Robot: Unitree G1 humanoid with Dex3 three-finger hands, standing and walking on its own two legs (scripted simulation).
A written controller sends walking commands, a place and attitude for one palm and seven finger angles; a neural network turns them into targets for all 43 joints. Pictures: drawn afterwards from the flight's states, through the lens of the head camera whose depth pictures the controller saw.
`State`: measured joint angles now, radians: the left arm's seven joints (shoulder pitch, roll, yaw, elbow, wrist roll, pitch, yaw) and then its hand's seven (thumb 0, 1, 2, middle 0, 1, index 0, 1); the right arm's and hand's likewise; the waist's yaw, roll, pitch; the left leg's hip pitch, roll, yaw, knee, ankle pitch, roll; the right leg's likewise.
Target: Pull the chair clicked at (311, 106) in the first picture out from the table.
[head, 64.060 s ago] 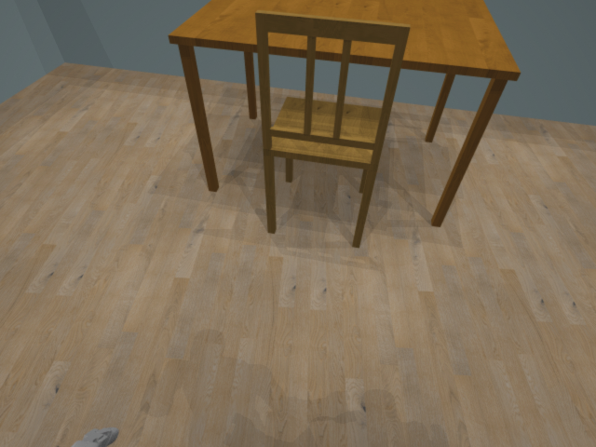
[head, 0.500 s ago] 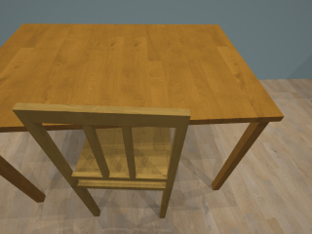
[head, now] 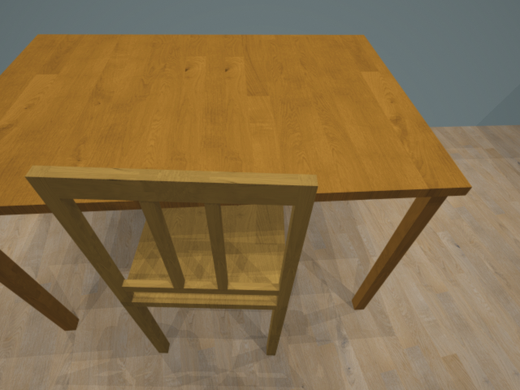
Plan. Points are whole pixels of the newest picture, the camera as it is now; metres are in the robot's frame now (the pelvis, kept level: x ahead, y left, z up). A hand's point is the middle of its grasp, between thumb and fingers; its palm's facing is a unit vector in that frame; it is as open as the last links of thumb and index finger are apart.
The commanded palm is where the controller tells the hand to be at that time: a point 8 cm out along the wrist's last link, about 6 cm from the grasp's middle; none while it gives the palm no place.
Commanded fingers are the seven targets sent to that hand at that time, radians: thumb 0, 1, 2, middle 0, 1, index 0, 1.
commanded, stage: look again from close up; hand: left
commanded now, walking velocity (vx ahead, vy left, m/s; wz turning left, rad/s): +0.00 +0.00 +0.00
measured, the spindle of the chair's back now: (166, 248) +0.37 +0.21 -0.07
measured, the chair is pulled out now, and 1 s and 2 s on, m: -0.09 -0.09 -0.09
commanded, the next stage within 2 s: come to a stop and stand still in 0.58 s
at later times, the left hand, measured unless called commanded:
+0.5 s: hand out of the picture -0.03 +0.17 -0.18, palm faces +0.02 -0.99 -0.17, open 7.4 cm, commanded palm none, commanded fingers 0.00 0.90 0.90 -0.20 -0.30 -0.20 -0.30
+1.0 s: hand out of the picture +0.00 +0.21 -0.17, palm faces +0.03 -0.96 -0.26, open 7.4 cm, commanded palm none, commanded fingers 0.00 0.90 0.90 -0.20 -0.30 -0.20 -0.30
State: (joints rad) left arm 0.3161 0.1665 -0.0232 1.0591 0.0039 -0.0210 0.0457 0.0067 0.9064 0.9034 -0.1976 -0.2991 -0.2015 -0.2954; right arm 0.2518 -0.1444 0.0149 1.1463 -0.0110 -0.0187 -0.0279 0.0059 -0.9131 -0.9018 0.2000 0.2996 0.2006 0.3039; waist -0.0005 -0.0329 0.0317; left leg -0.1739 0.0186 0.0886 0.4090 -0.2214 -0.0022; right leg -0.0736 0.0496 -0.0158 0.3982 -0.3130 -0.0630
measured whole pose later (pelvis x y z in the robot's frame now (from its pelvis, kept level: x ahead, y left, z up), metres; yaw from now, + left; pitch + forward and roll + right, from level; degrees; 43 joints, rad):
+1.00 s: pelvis -0.02 +0.02 -0.01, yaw +2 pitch +0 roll +0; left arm 0.29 0.18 -0.01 1.04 0.01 -0.03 0.05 0.01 0.91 0.90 -0.20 -0.30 -0.20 -0.30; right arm 0.24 -0.18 -0.02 1.05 -0.02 -0.01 -0.02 0.01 -0.92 -0.90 0.20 0.30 0.20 0.30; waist -0.02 0.03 0.02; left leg -0.26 0.00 0.07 0.52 -0.25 0.03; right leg -0.15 0.02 -0.04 0.50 -0.35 -0.04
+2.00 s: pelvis -0.01 +0.03 +0.00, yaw +1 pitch +0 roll +1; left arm 0.31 0.15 -0.03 1.07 0.01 -0.02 0.05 0.01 0.91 0.90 -0.20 -0.30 -0.20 -0.30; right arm 0.26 -0.13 0.00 1.17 -0.01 -0.02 -0.02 0.01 -0.92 -0.90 0.20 0.30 0.20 0.30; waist -0.01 -0.01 0.03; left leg -0.23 -0.02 0.09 0.45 -0.22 0.04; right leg -0.14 0.01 -0.02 0.46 -0.33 -0.03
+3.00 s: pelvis -0.02 +0.02 -0.02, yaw +4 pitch +4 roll +1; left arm 0.41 0.21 0.00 0.17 -0.15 -0.10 0.12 0.05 0.90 0.87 -0.19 -0.29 -0.19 -0.28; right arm 0.31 -0.28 -0.02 0.85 0.02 -0.27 -0.07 0.03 -0.93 -0.90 0.20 0.30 0.20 0.30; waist -0.06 0.06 -0.06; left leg -0.42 -0.03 0.03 0.64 -0.28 0.03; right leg -0.30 0.00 -0.08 0.65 -0.42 -0.04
